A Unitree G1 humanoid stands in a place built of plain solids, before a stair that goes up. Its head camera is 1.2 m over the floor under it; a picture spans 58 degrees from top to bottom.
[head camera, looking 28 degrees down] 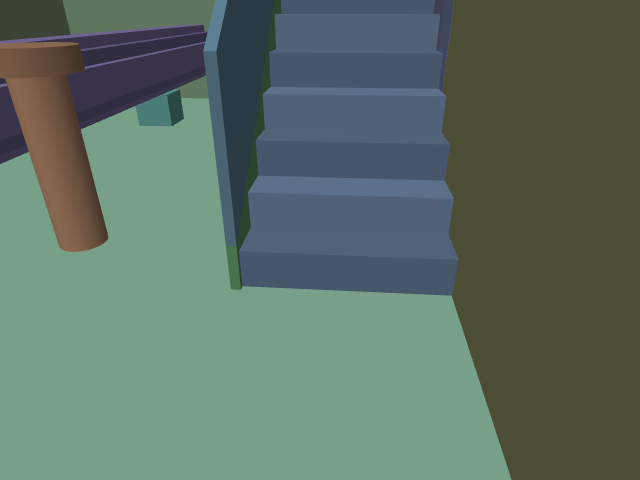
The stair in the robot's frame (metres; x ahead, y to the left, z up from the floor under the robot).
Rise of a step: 0.20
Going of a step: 0.25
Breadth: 1.02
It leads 5 degrees to the right of straight ahead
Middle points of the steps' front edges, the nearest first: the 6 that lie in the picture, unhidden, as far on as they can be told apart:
1.73 -0.12 0.20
1.98 -0.14 0.39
2.24 -0.16 0.59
2.49 -0.18 0.78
2.74 -0.20 0.98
2.99 -0.22 1.18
